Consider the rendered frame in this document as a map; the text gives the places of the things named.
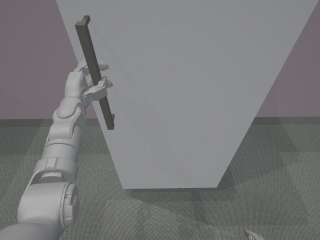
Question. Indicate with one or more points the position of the left robot forearm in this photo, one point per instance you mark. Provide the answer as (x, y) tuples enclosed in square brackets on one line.
[(62, 147)]

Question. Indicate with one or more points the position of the right robot hand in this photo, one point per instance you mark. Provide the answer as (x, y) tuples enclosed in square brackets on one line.
[(252, 236)]

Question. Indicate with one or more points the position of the fridge door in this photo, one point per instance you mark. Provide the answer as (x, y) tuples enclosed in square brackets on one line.
[(189, 77)]

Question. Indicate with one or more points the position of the left robot hand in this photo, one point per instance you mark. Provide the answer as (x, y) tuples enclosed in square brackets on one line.
[(77, 86)]

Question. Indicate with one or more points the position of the handle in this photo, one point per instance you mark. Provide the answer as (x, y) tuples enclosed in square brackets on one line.
[(91, 60)]

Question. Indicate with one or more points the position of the robot left upper arm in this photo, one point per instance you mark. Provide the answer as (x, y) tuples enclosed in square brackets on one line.
[(46, 210)]

